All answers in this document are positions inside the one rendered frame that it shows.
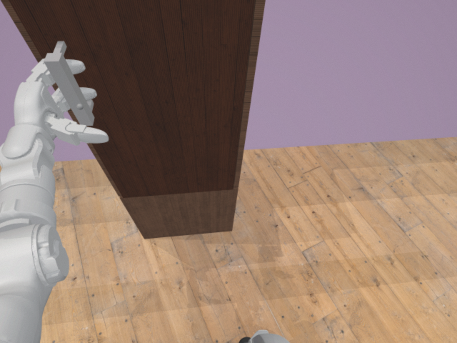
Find robot left forearm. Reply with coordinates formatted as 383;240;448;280
0;124;56;232

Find robot right shin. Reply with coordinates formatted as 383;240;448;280
250;330;268;339

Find robot left upper arm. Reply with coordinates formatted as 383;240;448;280
0;224;69;343

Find left robot hand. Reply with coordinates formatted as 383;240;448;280
14;59;109;146

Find cupboard door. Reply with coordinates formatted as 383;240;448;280
9;0;255;198

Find handle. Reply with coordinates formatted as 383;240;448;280
44;41;95;126

